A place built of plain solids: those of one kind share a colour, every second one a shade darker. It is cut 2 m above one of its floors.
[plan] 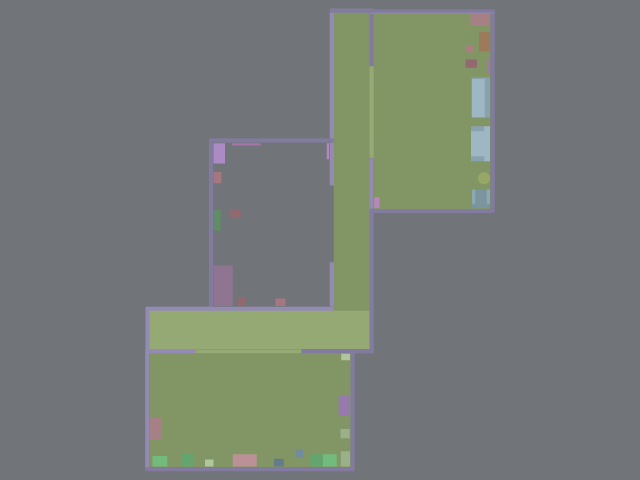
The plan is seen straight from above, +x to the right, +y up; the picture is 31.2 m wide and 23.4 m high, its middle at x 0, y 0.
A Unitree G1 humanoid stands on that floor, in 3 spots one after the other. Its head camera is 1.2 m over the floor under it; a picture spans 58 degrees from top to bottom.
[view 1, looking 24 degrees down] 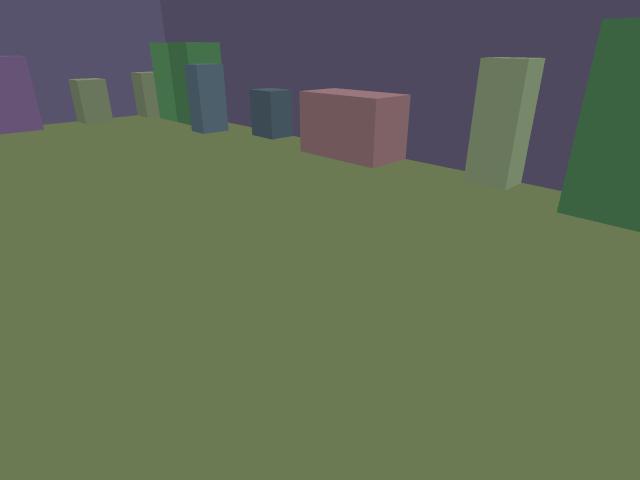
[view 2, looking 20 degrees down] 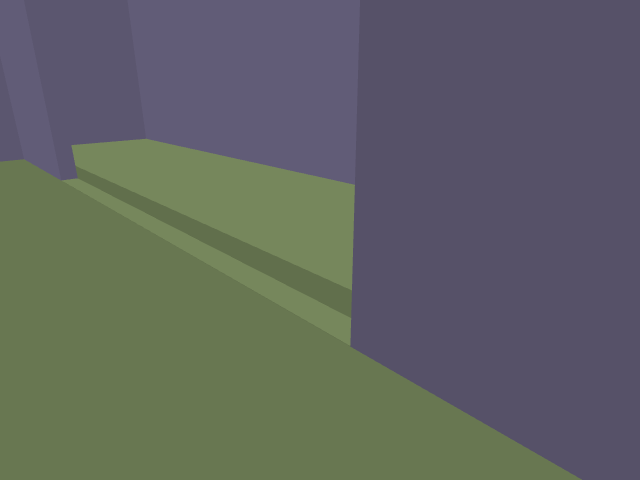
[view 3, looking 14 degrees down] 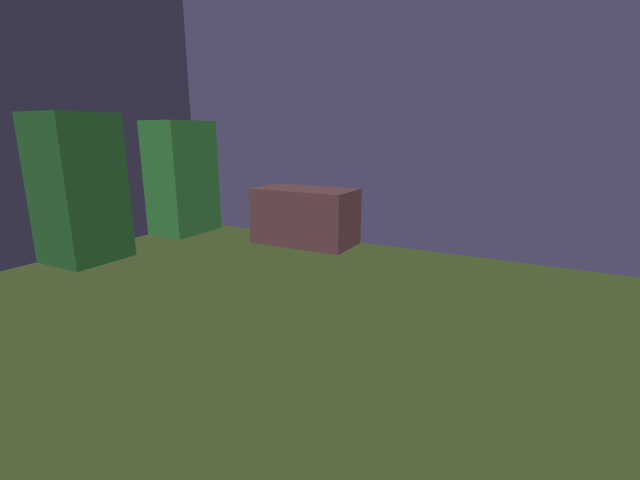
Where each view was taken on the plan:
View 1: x -7.17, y -6.85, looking -44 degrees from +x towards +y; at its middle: floor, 2.95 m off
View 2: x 0.32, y -6.85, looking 137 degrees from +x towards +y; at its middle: floor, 3.03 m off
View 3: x -3.95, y -6.85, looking -152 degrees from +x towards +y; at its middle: trunk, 4.40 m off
